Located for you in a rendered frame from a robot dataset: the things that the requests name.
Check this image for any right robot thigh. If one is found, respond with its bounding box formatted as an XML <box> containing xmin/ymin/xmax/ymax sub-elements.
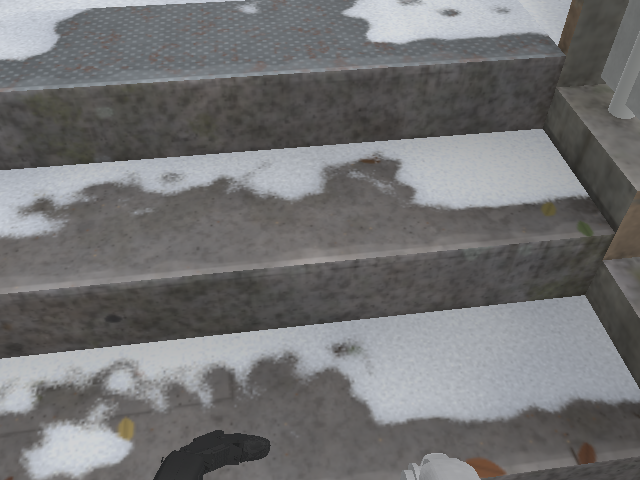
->
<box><xmin>400</xmin><ymin>458</ymin><xmax>481</xmax><ymax>480</ymax></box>

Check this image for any robot left hand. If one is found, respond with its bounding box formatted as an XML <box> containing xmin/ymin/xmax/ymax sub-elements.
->
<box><xmin>153</xmin><ymin>430</ymin><xmax>271</xmax><ymax>480</ymax></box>

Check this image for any robot right shin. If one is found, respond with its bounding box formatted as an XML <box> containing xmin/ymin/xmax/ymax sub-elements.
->
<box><xmin>420</xmin><ymin>453</ymin><xmax>478</xmax><ymax>475</ymax></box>

